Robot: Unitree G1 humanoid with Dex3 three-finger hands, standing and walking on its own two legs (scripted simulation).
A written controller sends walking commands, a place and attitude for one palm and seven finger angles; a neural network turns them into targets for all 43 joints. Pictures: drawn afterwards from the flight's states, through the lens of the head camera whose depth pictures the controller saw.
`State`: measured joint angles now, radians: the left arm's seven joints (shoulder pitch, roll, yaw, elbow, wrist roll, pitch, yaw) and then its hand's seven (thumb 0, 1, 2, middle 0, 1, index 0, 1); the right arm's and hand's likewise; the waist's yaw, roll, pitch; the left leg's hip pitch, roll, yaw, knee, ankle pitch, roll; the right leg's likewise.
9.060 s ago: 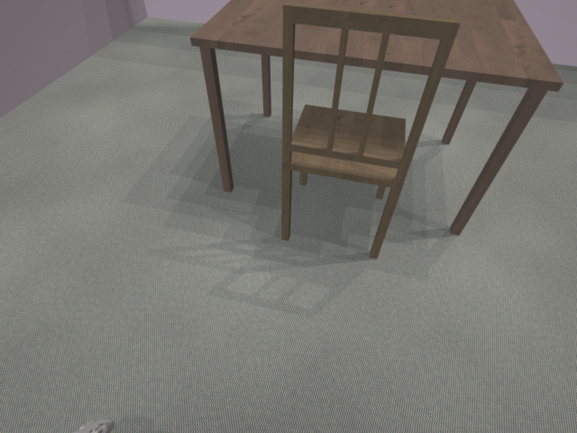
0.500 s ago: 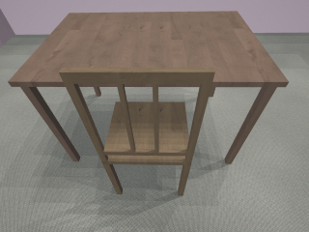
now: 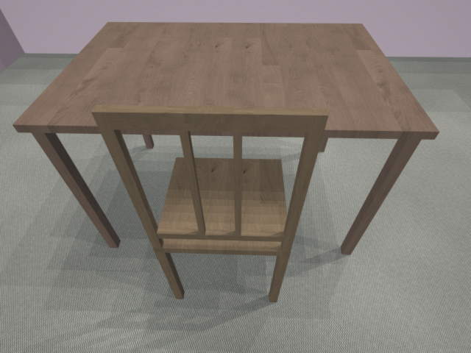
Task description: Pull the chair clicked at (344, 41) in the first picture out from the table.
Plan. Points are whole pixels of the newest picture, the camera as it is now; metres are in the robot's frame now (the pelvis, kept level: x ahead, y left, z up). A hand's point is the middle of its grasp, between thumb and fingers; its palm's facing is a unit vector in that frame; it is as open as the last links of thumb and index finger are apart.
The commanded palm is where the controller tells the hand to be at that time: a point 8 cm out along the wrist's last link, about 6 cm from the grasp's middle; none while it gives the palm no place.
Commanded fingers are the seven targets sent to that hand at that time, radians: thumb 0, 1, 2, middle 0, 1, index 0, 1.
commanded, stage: look again from close up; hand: left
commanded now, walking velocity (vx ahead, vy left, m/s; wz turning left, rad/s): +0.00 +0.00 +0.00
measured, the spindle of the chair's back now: (195, 190) +0.48 +0.13 -0.05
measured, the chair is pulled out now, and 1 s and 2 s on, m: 0.00 0.00 0.00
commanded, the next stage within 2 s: shuffle to correct the standing spot in 0.30 s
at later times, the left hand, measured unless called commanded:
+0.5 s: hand out of the picture -0.02 +0.16 -0.17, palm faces +0.04 -0.98 -0.19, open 7.4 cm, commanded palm none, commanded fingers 0.00 0.90 0.90 -0.20 -0.30 -0.20 -0.30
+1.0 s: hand out of the picture +0.03 +0.22 -0.18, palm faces +0.06 -0.97 -0.22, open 7.4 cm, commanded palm none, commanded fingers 0.00 0.90 0.90 -0.20 -0.30 -0.20 -0.30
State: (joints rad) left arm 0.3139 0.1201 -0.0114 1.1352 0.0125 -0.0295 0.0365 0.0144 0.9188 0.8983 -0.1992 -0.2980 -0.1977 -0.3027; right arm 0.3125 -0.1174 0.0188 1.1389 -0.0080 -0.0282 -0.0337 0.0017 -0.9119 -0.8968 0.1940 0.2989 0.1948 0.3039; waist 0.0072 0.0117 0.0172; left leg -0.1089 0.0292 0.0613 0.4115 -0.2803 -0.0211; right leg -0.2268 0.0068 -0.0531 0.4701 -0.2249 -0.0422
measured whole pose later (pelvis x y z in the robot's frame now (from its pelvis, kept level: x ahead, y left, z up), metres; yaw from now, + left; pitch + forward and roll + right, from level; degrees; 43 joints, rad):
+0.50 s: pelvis +0.00 +0.00 +0.00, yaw +0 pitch -1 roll +1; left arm 0.31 0.12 0.00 1.13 0.02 -0.03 0.03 0.01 0.91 0.90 -0.20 -0.30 -0.20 -0.30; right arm 0.34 -0.12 0.02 1.15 -0.01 -0.02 -0.03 0.00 -0.91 -0.90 0.19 0.30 0.19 0.30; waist 0.01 0.01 0.03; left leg -0.11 0.03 0.06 0.41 -0.27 -0.02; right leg -0.23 0.00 -0.05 0.47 -0.22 -0.04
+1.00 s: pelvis +0.03 +0.04 -0.01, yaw +0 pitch -1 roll +1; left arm 0.28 0.14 0.03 1.08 0.02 -0.01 0.05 0.01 0.91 0.90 -0.20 -0.30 -0.20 -0.30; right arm 0.32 -0.13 0.01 1.08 -0.01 -0.02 -0.04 0.00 -0.91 -0.90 0.19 0.30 0.20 0.30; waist 0.02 0.00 0.05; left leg -0.11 -0.04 0.09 0.52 -0.39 0.04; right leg -0.26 -0.06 -0.02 0.63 -0.35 0.01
